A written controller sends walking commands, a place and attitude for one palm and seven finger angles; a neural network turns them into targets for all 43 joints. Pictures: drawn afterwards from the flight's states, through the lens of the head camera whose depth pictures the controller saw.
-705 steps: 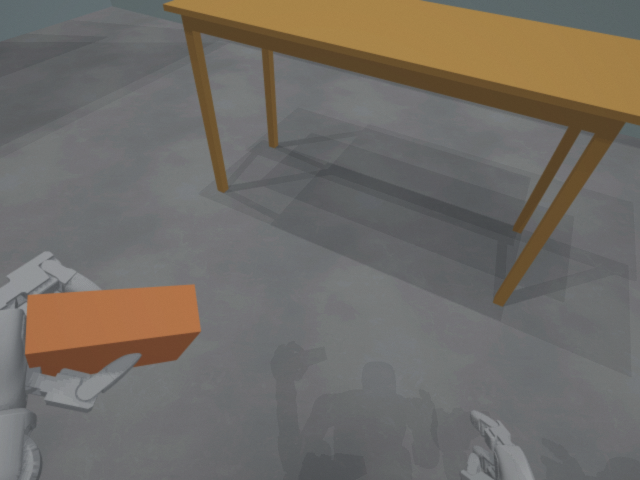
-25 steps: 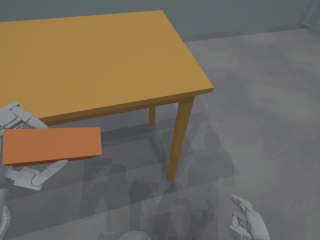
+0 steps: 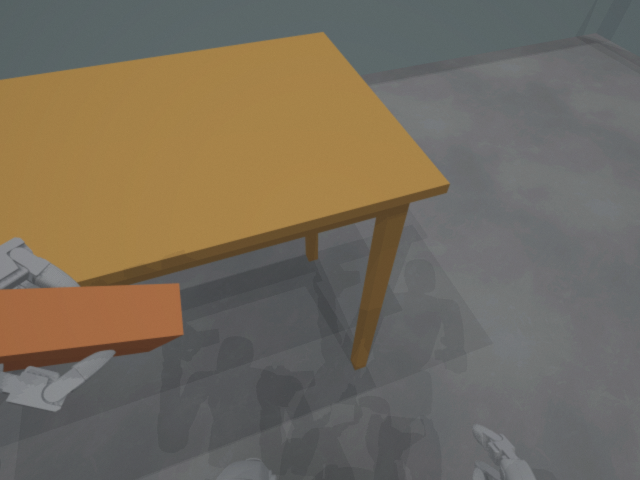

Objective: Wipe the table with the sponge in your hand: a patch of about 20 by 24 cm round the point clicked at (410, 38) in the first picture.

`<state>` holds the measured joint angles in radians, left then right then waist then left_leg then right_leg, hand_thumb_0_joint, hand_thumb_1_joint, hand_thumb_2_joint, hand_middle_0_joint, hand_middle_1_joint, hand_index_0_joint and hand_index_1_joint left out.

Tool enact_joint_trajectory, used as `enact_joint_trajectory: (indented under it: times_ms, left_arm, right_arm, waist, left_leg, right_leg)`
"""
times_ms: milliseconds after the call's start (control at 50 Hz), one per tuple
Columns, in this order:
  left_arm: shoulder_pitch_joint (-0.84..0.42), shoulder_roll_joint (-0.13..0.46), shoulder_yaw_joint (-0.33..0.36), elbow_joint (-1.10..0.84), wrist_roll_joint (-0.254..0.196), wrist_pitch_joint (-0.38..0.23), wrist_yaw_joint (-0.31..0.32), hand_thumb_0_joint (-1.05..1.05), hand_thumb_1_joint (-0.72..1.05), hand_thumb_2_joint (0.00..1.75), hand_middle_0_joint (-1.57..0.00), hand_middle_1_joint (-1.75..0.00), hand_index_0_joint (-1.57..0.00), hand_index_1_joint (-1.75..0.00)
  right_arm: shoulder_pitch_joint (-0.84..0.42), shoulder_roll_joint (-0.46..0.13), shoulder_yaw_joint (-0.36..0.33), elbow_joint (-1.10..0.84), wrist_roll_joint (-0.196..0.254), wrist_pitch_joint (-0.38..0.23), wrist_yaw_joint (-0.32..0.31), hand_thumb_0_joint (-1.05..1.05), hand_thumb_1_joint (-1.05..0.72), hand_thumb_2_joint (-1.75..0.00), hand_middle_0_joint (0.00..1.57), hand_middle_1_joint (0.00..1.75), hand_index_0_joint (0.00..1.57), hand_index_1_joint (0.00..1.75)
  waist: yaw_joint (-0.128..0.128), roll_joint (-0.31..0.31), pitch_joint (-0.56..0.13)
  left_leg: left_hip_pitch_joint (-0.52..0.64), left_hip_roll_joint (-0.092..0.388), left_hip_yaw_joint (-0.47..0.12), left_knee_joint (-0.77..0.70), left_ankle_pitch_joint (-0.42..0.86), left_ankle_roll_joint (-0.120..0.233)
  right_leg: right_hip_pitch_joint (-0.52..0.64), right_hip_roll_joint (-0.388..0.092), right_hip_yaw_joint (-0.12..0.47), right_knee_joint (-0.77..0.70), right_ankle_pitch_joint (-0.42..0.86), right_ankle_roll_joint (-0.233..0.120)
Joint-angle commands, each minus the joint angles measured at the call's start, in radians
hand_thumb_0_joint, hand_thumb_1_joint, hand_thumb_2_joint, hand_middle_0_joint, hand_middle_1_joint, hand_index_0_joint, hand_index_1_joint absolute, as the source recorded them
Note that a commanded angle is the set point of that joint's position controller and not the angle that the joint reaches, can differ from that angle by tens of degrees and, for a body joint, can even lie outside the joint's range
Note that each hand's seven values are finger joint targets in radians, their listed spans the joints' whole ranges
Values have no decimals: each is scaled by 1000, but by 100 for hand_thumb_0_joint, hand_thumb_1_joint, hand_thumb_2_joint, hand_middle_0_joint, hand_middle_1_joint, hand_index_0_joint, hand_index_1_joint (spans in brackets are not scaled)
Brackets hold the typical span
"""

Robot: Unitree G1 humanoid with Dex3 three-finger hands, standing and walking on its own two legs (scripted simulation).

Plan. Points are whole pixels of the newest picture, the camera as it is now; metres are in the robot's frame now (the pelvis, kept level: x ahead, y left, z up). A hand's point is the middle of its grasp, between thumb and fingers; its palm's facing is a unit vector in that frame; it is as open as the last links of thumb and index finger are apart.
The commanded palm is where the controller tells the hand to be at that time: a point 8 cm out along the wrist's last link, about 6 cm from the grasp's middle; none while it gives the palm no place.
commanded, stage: shuffle to correct the standing spot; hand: left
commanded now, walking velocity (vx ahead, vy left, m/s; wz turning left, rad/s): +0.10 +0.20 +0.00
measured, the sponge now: (115, 324) +0.23 +0.21 +0.14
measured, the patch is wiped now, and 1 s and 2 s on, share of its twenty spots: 0.00 0.00 0.00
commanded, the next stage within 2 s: come to a stop and stand still in 1.18 s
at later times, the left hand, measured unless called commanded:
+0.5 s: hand out of the picture +0.22 +0.34 +0.17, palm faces +0.44 -0.79 -0.42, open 9.1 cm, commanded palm +0.17 +0.38 +0.18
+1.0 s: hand out of the picture +0.25 +0.43 +0.16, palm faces +0.41 -0.81 -0.43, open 9.1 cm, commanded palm +0.19 +0.46 +0.18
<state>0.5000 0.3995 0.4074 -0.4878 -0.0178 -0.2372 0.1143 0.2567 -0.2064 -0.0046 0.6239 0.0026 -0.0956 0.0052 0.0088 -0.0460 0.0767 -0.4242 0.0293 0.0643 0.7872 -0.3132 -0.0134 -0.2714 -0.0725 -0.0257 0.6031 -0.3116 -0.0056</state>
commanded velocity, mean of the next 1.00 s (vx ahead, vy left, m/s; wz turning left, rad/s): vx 0.12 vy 0.17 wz -0.04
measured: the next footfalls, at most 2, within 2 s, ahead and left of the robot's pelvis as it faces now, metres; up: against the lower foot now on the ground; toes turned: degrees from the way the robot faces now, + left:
left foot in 0.06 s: +0.10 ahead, +0.17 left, +0.00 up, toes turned +5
left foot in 0.50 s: +0.10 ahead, +0.25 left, +0.00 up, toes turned +5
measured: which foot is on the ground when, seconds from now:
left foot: up 0.00-0.04, down 0.06-0.24, up 0.26-0.48, down 0.50-0.68, up 0.70-0.90, down 0.92-1.00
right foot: down 0.00-0.50, up 0.52-0.64, down 0.66-0.92, up 0.94-1.00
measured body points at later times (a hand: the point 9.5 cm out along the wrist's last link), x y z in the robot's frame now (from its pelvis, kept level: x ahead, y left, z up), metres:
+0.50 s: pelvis +0.01 +0.09 -0.01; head +0.03 +0.09 +0.44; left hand +0.19 +0.38 +0.19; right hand +0.17 -0.14 -0.10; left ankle +0.06 +0.24 -0.74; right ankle +0.02 -0.05 -0.73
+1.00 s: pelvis +0.02 +0.18 -0.02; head +0.05 +0.19 +0.43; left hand +0.22 +0.47 +0.18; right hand +0.18 -0.06 -0.10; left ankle +0.09 +0.30 -0.73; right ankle +0.01 +0.05 -0.71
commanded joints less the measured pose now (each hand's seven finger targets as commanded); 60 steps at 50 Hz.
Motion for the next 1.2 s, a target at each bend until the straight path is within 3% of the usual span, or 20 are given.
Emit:
enact_joint_trajectory:
  times_ms: [0, 80, 180, 220, 240, 320, 400, 460, 520, 600, 620, 660, 680, 760, 860, 940, 1080, 1100, 1140, 1180]
  left_arm:
    - [-165, 160, 90, -208, -9, -48, 30, 0, 10, 130, -120, -160, -120, -160]
    - [-175, 199, 125, -246, -14, -63, 21, 0, 10, 130, -120, -160, -120, -160]
    - [-121, 168, 125, -219, -8, -31, 35, 0, 10, 130, -120, -160, -120, -160]
    - [-130, 212, 158, -180, -23, -15, 39, 0, 10, 130, -120, -160, -120, -160]
    - [-136, 154, 110, -165, -34, -4, 30, 0, 10, 130, -120, -160, -120, -160]
    - [-119, 147, 107, -127, -21, -19, 36, 0, 10, 130, -120, -160, -120, -160]
    - [-185, 130, 57, -164, -10, -15, 40, 0, 10, 130, -120, -160, -120, -160]
    - [-252, 144, 56, -275, -1, -31, 30, 0, 10, 130, -120, -160, -120, -160]
    - [-191, 150, 83, -228, 0, -31, 26, 0, 10, 130, -120, -160, -120, -160]
    - [-138, 153, 104, -276, 1, -35, 43, 0, 10, 130, -120, -160, -120, -160]
    - [-113, 159, 110, -240, 3, -29, 43, 0, 10, 130, -120, -160, -120, -160]
    - [-118, 205, 154, -173, -11, -19, 46, 0, 10, 130, -120, -160, -120, -160]
    - [-118, 189, 145, -157, -22, -14, 44, 0, 10, 130, -120, -160, -120, -160]
    - [-74, 151, 115, -131, -10, -36, 47, 0, 10, 130, -120, -160, -120, -160]
    - [-179, 157, 76, -240, -5, -38, 45, 0, 10, 130, -120, -160, -120, -160]
    - [-197, 167, 93, -246, 7, -46, 37, 0, 10, 130, -120, -160, -120, -160]
    - [-89, 143, 108, -218, -8, -25, 42, 0, 10, 130, -120, -160, -120, -160]
    - [-100, 148, 111, -196, -6, -20, 43, 0, 10, 130, -120, -160, -120, -160]
    - [-145, 161, 113, -115, -6, -1, 41, 0, 10, 130, -120, -160, -120, -160]
    - [-173, 130, 75, -93, -17, 6, 40, 0, 10, 130, -120, -160, -120, -160]
  right_arm:
    - [-104, -96, -55, -177, 5, -84, -26, 0, -90, -90, 20, 30, 20, 30]
    - [-88, -129, -71, -196, 15, -107, -24, 0, -90, -90, 20, 30, 20, 30]
    - [-121, -133, -58, -195, 21, -82, -15, 0, -90, -90, 20, 30, 20, 30]
    - [-137, -100, -49, -210, 12, -60, -10, 0, -90, -90, 20, 30, 20, 30]
    - [-121, -131, -71, -191, 14, -52, -2, 0, -90, -90, 20, 30, 20, 30]
    - [-114, -98, -36, -161, 10, -31, -9, 0, -90, -90, 20, 30, 20, 30]
    - [-130, -78, -31, -164, -1, -51, -27, 0, -90, -90, 20, 30, 20, 30]
    - [-110, -129, -67, -192, 15, -70, -36, 0, -90, -90, 20, 30, 20, 30]
    - [-103, -125, -69, -189, 13, -79, -30, 0, -90, -90, 20, 30, 20, 30]
    - [-112, -120, -54, -180, 19, -83, -25, 0, -90, -90, 20, 30, 20, 30]
    - [-115, -118, -47, -179, 14, -76, -25, 0, -90, -90, 20, 30, 20, 30]
    - [-121, -93, -45, -189, 8, -59, -17, 0, -90, -90, 20, 30, 20, 30]
    - [-116, -125, -67, -172, 16, -49, -8, 0, -90, -90, 20, 30, 20, 30]
    - [-107, -90, -37, -143, 10, -33, -11, 0, -90, -90, 20, 30, 20, 30]
    - [-116, -98, -61, -160, 8, -57, -35, 0, -90, -90, 20, 30, 20, 30]
    - [-105, -127, -74, -163, 10, -76, -39, 0, -90, -90, 20, 30, 20, 30]
    - [-118, -111, -44, -159, 11, -78, -42, 0, -90, -90, 20, 30, 20, 30]
    - [-116, -104, -38, -162, 6, -66, -46, 0, -90, -90, 20, 30, 20, 30]
    - [-112, -89, -40, -170, -1, -43, -42, 0, -90, -90, 20, 30, 20, 30]
    - [-115, -112, -49, -148, 14, -45, -33, 0, -90, -90, 20, 30, 20, 30]
  waist:
    - [-1, 49, -188]
    - [3, 378, -179]
    - [26, 168, -151]
    - [26, -251, -94]
    - [13, -237, -51]
    - [4, -87, -110]
    - [14, -76, -150]
    - [9, 194, -177]
    - [-4, 360, -147]
    - [15, 285, -159]
    - [20, 203, -150]
    - [27, -229, -110]
    - [18, -256, -87]
    - [10, -106, -121]
    - [8, 0, -147]
    - [-14, 366, -150]
    - [11, 245, -160]
    - [9, 170, -167]
    - [17, -208, -94]
    - [8, -164, -50]
  left_leg:
    - [288, -13, 54, -344, 140, 34]
    - [281, 248, -300, -445, 229, 223]
    - [-19, 107, -49, -241, 11, 99]
    - [-260, -42, 2, 258, -190, -1]
    - [-268, -7, -100, 380, -103, -23]
    - [-166, 67, -94, 185, -61, -13]
    - [210, -33, 98, -267, 73, 8]
    - [345, 118, -93, -350, 177, 79]
    - [201, 254, -309, -503, 48, 204]
    - [57, 163, -120, -386, -22, 131]
    - [-26, 124, -78, -309, -76, 96]
    - [-237, -26, 31, 142, -170, 4]
    - [-278, -2, -54, 294, -132, -16]
    - [-160, 65, -65, 110, -72, -5]
    - [257, -11, 75, -307, 98, 15]
    - [224, 284, -387, -533, -57, 207]
    - [57, 169, -149, -465, -203, 121]
    - [-12, 134, -116, -386, -228, 93]
    - [-226, -12, 28, 58, -187, 13]
    - [-306, 16, -52, 281, -115, -8]
  right_leg:
    - [9, -113, 77, 35, 250, -34]
    - [-235, 47, -54, 455, -306, 24]
    - [140, 10, -42, -93, 4, 3]
    - [143, -362, 586, -371, -103, -154]
    - [91, -370, 584, -382, -50, -175]
    - [113, -265, 262, -213, 314, -146]
    - [0, -141, 102, -169, 89, -69]
    - [-122, -11, 18, 92, 3, 2]
    - [-171, 37, -46, 423, -267, 16]
    - [82, 36, -96, 40, -83, 13]
    - [176, 14, -52, -110, -24, -1]
    - [192, -329, 529, -360, -127, -153]
    - [177, -356, 556, -370, -40, -172]
    - [188, -260, 189, -177, 478, -139]
    - [-4, -137, 68, -71, 90, -43]
    - [-200, 33, -34, 468, -281, 13]
    - [115, 52, -117, -49, -90, -3]
    - [197, 25, -59, -162, -74, -21]
    - [189, -277, 481, -386, -327, -178]
    - [194, -335, 504, -358, -28, -238]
